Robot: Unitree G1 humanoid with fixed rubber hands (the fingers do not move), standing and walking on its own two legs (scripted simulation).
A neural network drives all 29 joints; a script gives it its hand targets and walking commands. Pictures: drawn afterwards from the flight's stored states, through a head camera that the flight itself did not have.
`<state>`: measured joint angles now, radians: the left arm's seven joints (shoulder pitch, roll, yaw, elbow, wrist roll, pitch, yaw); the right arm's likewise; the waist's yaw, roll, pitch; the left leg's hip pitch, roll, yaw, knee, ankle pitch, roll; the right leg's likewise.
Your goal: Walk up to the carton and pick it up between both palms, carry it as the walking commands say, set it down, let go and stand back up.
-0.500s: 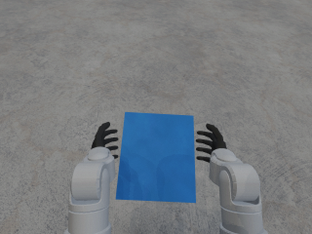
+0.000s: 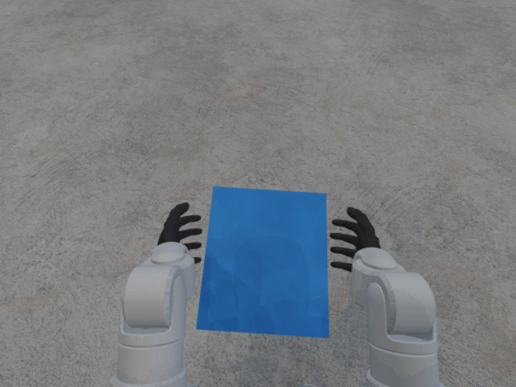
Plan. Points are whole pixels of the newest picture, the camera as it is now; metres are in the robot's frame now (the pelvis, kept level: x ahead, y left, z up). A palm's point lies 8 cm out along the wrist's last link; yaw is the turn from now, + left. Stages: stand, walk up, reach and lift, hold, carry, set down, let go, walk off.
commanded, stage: carry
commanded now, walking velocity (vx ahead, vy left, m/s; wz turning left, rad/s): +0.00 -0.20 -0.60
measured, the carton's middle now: (264, 262) +0.33 -0.02 -0.02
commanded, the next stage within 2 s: none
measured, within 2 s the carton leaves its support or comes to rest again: neither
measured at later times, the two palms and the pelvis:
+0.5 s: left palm (336, 278) +0.23 -0.10 +0.12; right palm out of the picture +0.16 -0.35 +0.12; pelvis -0.07 -0.16 +0.01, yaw -18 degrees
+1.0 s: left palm out of the picture +0.11 -0.30 +0.10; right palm out of the picture -0.02 -0.54 +0.11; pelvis -0.19 -0.28 +0.02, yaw -33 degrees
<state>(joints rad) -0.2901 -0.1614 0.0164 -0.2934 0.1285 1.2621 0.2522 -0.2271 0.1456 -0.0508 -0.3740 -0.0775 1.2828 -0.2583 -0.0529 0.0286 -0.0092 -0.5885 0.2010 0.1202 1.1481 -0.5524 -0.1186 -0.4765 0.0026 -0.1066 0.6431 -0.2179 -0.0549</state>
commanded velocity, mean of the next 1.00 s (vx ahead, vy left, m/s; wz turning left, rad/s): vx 0.00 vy -0.20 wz -0.60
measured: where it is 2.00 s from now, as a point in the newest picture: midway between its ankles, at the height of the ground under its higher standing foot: outside the picture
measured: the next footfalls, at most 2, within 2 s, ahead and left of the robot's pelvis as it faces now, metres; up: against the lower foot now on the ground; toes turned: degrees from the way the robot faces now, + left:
left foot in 0.18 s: +0.04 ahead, +0.04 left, +0.00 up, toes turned +4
right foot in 0.54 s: -0.04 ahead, -0.36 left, +0.00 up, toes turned -26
